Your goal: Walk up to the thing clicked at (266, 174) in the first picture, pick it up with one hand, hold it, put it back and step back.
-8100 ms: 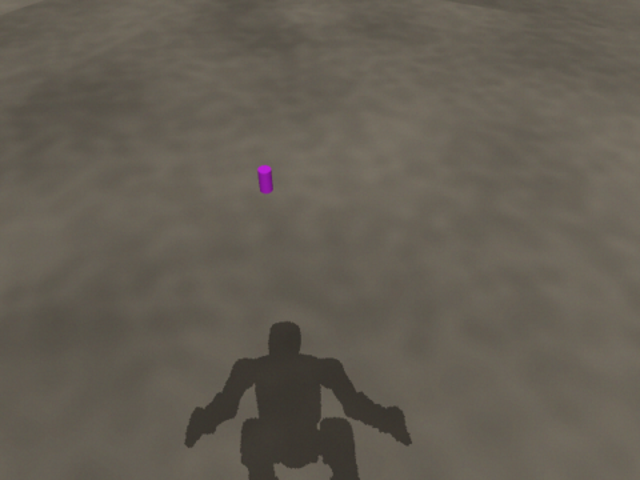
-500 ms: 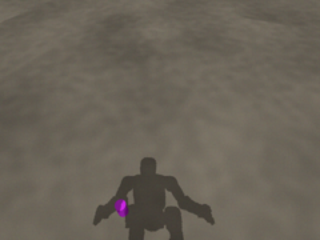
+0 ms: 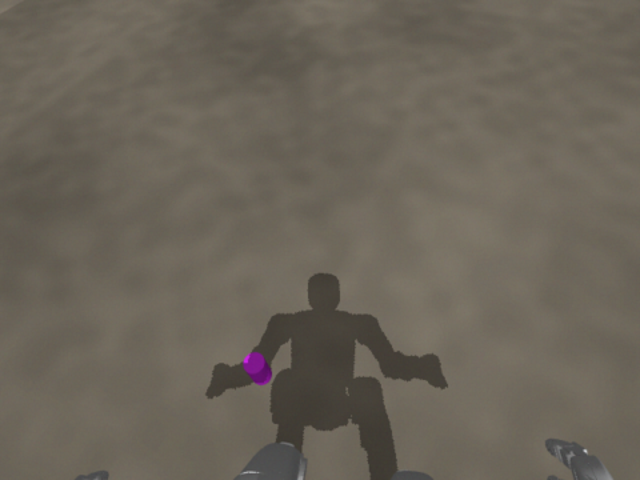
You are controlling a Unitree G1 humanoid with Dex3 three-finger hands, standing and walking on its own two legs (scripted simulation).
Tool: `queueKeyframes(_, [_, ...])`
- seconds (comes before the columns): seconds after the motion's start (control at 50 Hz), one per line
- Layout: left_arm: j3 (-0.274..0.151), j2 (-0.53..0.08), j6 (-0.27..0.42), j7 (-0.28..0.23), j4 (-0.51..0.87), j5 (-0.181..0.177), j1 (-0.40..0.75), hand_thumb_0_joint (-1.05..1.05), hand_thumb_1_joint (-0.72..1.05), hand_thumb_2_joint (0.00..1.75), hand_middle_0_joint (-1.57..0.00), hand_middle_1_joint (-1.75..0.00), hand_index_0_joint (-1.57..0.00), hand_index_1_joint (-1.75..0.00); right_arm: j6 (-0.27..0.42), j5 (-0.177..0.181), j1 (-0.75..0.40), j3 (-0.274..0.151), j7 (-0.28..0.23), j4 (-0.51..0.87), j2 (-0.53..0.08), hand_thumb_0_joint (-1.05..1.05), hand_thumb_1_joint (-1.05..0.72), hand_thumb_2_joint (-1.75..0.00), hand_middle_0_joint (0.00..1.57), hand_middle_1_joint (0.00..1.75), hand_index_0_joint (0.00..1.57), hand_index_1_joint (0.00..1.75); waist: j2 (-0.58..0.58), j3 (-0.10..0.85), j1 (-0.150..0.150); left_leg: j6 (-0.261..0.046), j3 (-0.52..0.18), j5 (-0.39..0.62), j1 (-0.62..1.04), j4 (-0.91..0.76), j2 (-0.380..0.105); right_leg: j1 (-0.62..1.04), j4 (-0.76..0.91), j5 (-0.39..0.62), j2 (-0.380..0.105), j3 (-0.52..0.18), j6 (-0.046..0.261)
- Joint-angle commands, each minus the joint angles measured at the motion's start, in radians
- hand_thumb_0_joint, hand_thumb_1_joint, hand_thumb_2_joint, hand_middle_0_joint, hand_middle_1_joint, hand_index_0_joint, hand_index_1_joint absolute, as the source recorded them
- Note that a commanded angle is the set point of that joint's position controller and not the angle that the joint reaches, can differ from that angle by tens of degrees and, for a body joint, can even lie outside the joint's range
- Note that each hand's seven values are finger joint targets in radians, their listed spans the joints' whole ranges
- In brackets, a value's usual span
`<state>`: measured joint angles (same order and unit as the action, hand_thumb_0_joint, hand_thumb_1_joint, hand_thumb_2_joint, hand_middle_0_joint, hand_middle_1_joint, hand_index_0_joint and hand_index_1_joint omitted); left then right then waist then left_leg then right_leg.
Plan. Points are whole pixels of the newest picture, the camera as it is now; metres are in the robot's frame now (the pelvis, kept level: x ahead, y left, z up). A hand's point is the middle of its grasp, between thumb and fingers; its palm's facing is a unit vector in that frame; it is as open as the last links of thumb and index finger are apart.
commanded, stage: walk up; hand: left
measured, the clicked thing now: (258, 369) +0.46 +0.25 -0.70
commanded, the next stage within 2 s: stand in 1.10 s
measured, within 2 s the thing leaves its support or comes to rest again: neither
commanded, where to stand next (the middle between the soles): +0.07 +0.02 m, yaw -1 degrees
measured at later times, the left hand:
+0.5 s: hand out of the picture +0.06 +0.30 -0.15, palm faces +0.03 -0.93 -0.37, open 7.3 cm
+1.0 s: hand out of the picture +0.10 +0.28 -0.14, palm faces -0.01 -0.94 -0.33, open 7.3 cm
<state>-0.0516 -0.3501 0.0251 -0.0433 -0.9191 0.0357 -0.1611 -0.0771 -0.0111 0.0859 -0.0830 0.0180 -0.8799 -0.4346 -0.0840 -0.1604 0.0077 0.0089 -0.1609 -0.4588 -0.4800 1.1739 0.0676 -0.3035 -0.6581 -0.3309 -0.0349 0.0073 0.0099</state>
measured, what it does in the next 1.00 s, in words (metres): steps on the spot: left foot, then right foot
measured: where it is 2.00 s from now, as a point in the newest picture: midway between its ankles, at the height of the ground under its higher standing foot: outside the picture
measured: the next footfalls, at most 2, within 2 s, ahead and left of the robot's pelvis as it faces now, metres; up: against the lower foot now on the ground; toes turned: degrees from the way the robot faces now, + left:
left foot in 0.16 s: +0.06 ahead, +0.16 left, +0.00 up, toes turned +2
right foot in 0.44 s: +0.08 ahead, -0.10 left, +0.00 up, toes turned +2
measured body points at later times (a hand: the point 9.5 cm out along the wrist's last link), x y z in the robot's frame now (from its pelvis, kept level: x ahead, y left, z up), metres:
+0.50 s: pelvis +0.01 +0.03 +0.00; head +0.03 +0.03 +0.45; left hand +0.06 +0.34 -0.13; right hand +0.14 -0.27 -0.11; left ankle +0.02 +0.16 -0.72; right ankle +0.04 -0.10 -0.73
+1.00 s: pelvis -0.01 +0.02 +0.01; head +0.02 +0.02 +0.46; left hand +0.10 +0.33 -0.12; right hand +0.05 -0.30 -0.12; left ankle +0.02 +0.16 -0.72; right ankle +0.04 -0.10 -0.72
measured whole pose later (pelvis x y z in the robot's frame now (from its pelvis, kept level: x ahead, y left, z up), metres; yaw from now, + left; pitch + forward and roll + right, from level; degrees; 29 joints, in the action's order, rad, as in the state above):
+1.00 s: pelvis -0.01 +0.02 +0.01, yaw +1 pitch -2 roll +0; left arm -0.04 -0.37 -0.04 0.04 -1.02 0.01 -0.07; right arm 0.01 -0.01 0.16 -0.02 0.00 -1.08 -0.39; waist 0.02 -0.09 -0.01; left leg 0.02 0.01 -0.23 -0.26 0.52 -0.03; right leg -0.29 -0.53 -0.21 0.00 -0.01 0.01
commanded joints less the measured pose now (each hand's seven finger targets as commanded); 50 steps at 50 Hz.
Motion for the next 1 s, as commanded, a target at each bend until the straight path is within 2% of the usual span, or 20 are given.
queueKeyframes(0.0, [-0.111,-0.331,0.047,0.021,0.094,0.021,-0.148,0.00,0.90,0.90,-0.20,-0.30,-0.20,-0.30,0.062,-0.016,-0.048,-0.045,0.036,0.094,-0.177,0.00,-0.90,-0.90,0.20,0.30,0.20,0.30,0.322,0.162,0.116,0.005,0.071,-0.074,-0.177,-0.301,-0.044,0.359,0.319,-0.344,-0.254,-0.352,0.233])
queueKeyframes(0.02, [-0.115,-0.343,0.045,0.027,0.090,0.017,-0.178,0.00,0.90,0.90,-0.20,-0.30,-0.20,-0.30,0.070,-0.020,-0.062,-0.045,0.039,0.098,-0.178,0.00,-0.90,-0.90,0.20,0.30,0.20,0.30,0.315,0.121,0.126,0.003,0.084,-0.105,-0.167,-0.363,-0.044,0.339,0.324,-0.335,-0.260,-0.356,0.237])
queueKeyframes(0.06, [-0.113,-0.363,0.041,0.038,0.099,0.011,-0.162,0.00,0.90,0.90,-0.20,-0.30,-0.20,-0.30,0.085,-0.026,-0.046,-0.038,0.041,0.085,-0.160,0.00,-0.90,-0.90,0.20,0.30,0.20,0.30,0.321,0.077,0.094,-0.013,0.135,-0.092,-0.034,-0.488,-0.071,0.192,0.319,-0.210,-0.267,-0.293,0.230])
queueKeyframes(0.12, [-0.067,-0.286,0.024,0.040,0.133,-0.012,-0.042,0.00,0.90,0.90,-0.20,-0.30,-0.20,-0.30,0.101,-0.023,0.155,-0.031,0.024,0.004,-0.110,0.00,-0.90,-0.90,0.20,0.30,0.20,0.30,0.225,0.158,-0.039,-0.023,0.193,0.219,0.410,-0.738,-0.023,-0.079,0.134,0.139,-0.174,-0.110,0.133])
queueKeyframes(0.14, [-0.042,-0.220,0.019,0.037,0.136,-0.021,-0.038,0.00,0.90,0.90,-0.20,-0.30,-0.20,-0.30,0.105,-0.028,0.201,-0.039,0.013,-0.011,-0.134,0.00,-0.90,-0.90,0.20,0.30,0.20,0.30,0.116,0.190,-0.067,-0.031,0.121,0.235,0.512,-0.801,-0.067,-0.143,0.005,0.120,-0.115,-0.037,0.079])
queueKeyframes(0.16, [-0.019,-0.151,0.016,0.033,0.153,-0.039,-0.027,0.00,0.90,0.90,-0.20,-0.30,-0.20,-0.30,0.106,-0.040,0.178,-0.048,0.005,0.015,-0.224,0.00,-0.90,-0.90,0.20,0.30,0.20,0.30,-0.140,0.193,-0.063,-0.118,-0.297,0.139,0.466,-0.913,-0.325,-0.253,-0.158,-0.103,0.029,0.016,-0.003])
queueKeyframes(0.18, [-0.043,-0.257,0.006,0.014,0.127,-0.035,-0.016,0.00,0.90,0.90,-0.20,-0.30,-0.20,-0.30,0.105,-0.020,0.146,-0.055,0.001,0.033,-0.279,0.00,-0.90,-0.90,0.20,0.30,0.20,0.30,-0.079,0.152,-0.073,-0.245,-0.349,0.035,0.262,-0.912,-0.414,-0.144,-0.255,-0.305,0.003,-0.085,0.002])
queueKeyframes(0.22, [-0.032,-0.235,-0.002,0.023,0.079,-0.041,-0.090,0.00,0.90,0.90,-0.20,-0.30,-0.20,-0.30,0.113,-0.011,0.064,-0.025,-0.010,0.042,-0.204,0.00,-0.90,-0.90,0.20,0.30,0.20,0.30,-0.021,0.094,-0.010,-0.230,-0.218,0.127,0.287,-0.875,-0.347,-0.156,-0.274,-0.227,-0.005,-0.142,0.007])
queueKeyframes(0.3, [-0.033,-0.242,-0.003,0.040,0.017,-0.034,-0.091,0.00,0.90,0.90,-0.20,-0.30,-0.20,-0.30,0.133,-0.006,0.068,-0.014,-0.021,0.027,-0.202,0.00,-0.90,-0.90,0.20,0.30,0.20,0.30,-0.052,0.111,-0.016,-0.178,-0.101,0.356,0.301,-0.815,-0.322,-0.076,-0.083,-0.153,-0.017,-0.077,0.003])
queueKeyframes(0.34, [-0.038,-0.247,-0.013,0.039,0.003,-0.031,-0.089,0.00,0.90,0.90,-0.20,-0.30,-0.20,-0.30,0.128,0.001,0.045,-0.012,-0.029,0.027,-0.212,0.00,-0.90,-0.90,0.20,0.30,0.20,0.30,-0.074,0.099,-0.001,-0.168,-0.061,0.485,0.225,-0.780,-0.324,0.007,-0.052,-0.122,-0.007,-0.039,0.010])
queueKeyframes(0.38, [-0.041,-0.233,-0.021,0.037,-0.015,-0.027,-0.111,0.00,0.90,0.90,-0.20,-0.30,-0.20,-0.30,0.117,0.009,0.009,-0.011,-0.037,0.028,-0.216,0.00,-0.90,-0.90,0.20,0.30,0.20,0.30,-0.077,0.108,0.026,-0.156,-0.026,0.562,0.185,-0.711,-0.312,0.087,0.059,0.007,0.013,0.005,0.020])
queueKeyframes(0.42, [-0.049,-0.261,-0.016,0.037,-0.011,-0.017,-0.090,0.00,0.90,0.90,-0.20,-0.30,-0.20,-0.30,0.108,0.023,0.030,-0.003,-0.044,0.019,-0.190,0.00,-0.90,-0.90,0.20,0.30,0.20,0.30,0.003,0.148,0.017,-0.098,0.019,0.537,0.193,-0.633,-0.250,0.138,0.155,0.276,-0.023,-0.053,0.040])
queueKeyframes(0.44, [-0.056,-0.301,-0.013,0.040,0.005,-0.015,-0.055,0.00,0.90,0.90,-0.20,-0.30,-0.20,-0.30,0.106,0.031,0.044,-0.001,-0.047,0.016,-0.175,0.00,-0.90,-0.90,0.20,0.30,0.20,0.30,0.069,0.159,-0.001,-0.068,0.047,0.422,0.176,-0.612,-0.198,0.124,0.158,0.363,-0.086,-0.146,0.067])
queueKeyframes(0.46, [-0.053,-0.310,-0.017,0.046,0.010,-0.024,-0.020,0.00,0.90,0.90,-0.20,-0.30,-0.20,-0.30,0.101,0.038,0.028,0.001,-0.048,0.007,-0.153,0.00,-0.90,-0.90,0.20,0.30,0.20,0.30,0.116,0.149,-0.008,-0.048,0.103,0.227,0.225,-0.572,-0.128,0.039,0.192,0.334,-0.133,-0.193,0.117])
queueKeyframes(0.5, [-0.041,-0.285,-0.020,0.052,0.029,-0.026,0.045,0.00,0.90,0.90,-0.20,-0.30,-0.20,-0.30,0.097,0.024,0.045,0.006,-0.046,-0.023,-0.132,0.00,-0.90,-0.90,0.20,0.30,0.20,0.30,0.168,0.159,-0.028,-0.034,0.141,0.126,0.294,-0.549,-0.093,-0.036,0.232,0.302,-0.187,-0.251,0.147])
queueKeyframes(0.6, [-0.043,-0.257,-0.029,0.053,0.016,-0.022,0.066,0.00,0.90,0.90,-0.20,-0.30,-0.20,-0.30,0.113,0.012,0.027,0.002,-0.041,-0.062,-0.188,0.00,-0.90,-0.90,0.20,0.30,0.20,0.30,0.116,0.192,-0.002,-0.088,0.028,0.291,0.221,-0.685,-0.203,0.060,0.140,0.215,-0.067,-0.126,0.064])
queueKeyframes(0.64, [-0.042,-0.251,-0.031,0.057,0.007,-0.020,0.059,0.00,0.90,0.90,-0.20,-0.30,-0.20,-0.30,0.116,0.008,0.005,0.003,-0.040,-0.066,-0.194,0.00,-0.90,-0.90,0.20,0.30,0.20,0.30,0.089,0.204,0.009,-0.097,0.021,0.270,0.207,-0.708,-0.215,0.084,0.135,0.180,-0.060,-0.123,0.065])
queueKeyframes(0.76, [-0.043,-0.254,-0.031,0.064,0.002,-0.024,0.119,0.00,0.90,0.90,-0.20,-0.30,-0.20,-0.30,0.116,0.002,0.010,0.017,-0.036,-0.096,-0.164,0.00,-0.90,-0.90,0.20,0.30,0.20,0.30,0.114,0.190,-0.003,-0.057,0.090,0.160,0.204,-0.698,-0.150,0.055,0.227,0.125,-0.108,-0.191,0.093])
queueKeyframes(0.82, [-0.040,-0.249,-0.037,0.065,-0.009,-0.024,0.129,0.00,0.90,0.90,-0.20,-0.30,-0.20,-0.30,0.117,-0.002,0.008,0.017,-0.033,-0.109,-0.171,0.00,-0.90,-0.90,0.20,0.30,0.20,0.30,0.110,0.164,0.001,-0.062,0.065,0.126,0.197,-0.744,-0.167,0.039,0.247,0.027,-0.085,-0.177,0.073])
queueKeyframes(0.98, [-0.041,-0.237,-0.037,0.071,-0.043,-0.022,0.133,0.00,0.90,0.90,-0.20,-0.30,-0.20,-0.30,0.122,-0.003,0.018,0.019,-0.032,-0.133,-0.184,0.00,-0.90,-0.90,0.20,0.30,0.20,0.30,0.102,0.173,0.000,-0.063,0.048,0.114,0.196,-0.800,-0.186,0.075,0.273,0.018,-0.072,-0.165,0.057])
